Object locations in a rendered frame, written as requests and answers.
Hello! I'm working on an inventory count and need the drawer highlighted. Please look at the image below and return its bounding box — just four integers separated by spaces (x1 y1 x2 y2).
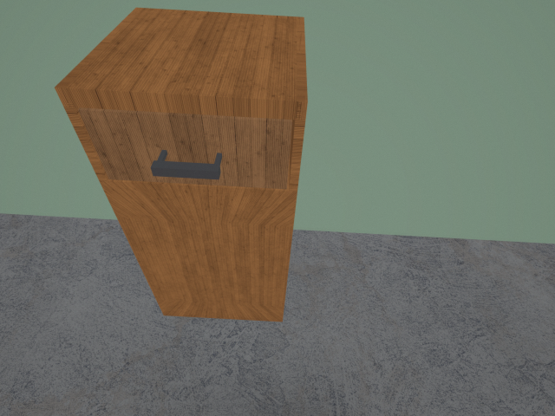
78 107 292 189

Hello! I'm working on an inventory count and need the cabinet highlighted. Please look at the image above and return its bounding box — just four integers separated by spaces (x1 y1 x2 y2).
55 8 308 322

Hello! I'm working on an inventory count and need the handle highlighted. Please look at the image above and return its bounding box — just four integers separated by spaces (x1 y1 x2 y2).
151 150 222 179

